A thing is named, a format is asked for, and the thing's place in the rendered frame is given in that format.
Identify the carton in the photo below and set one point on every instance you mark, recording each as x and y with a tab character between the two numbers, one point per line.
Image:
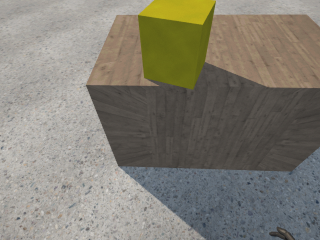
174	37

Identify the pedestal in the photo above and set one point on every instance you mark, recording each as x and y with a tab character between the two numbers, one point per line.
255	105

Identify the right robot hand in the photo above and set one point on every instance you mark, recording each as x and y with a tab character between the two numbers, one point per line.
282	233

